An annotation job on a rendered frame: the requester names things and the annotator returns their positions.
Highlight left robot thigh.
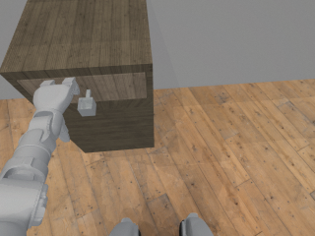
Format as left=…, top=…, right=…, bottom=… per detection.
left=108, top=221, right=139, bottom=236

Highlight robot left hand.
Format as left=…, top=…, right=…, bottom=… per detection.
left=32, top=77, right=80, bottom=143

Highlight robot left forearm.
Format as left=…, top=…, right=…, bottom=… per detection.
left=0, top=107, right=64, bottom=184

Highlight drawer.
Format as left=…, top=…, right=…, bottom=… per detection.
left=17, top=72, right=147, bottom=103

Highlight handle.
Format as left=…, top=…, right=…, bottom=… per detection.
left=77, top=89, right=96, bottom=117

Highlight robot left upper arm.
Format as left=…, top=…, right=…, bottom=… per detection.
left=0, top=178, right=49, bottom=236

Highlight cabinet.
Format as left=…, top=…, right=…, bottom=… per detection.
left=0, top=0, right=155, bottom=153

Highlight robot left shin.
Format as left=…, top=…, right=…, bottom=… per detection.
left=121, top=217, right=133, bottom=223

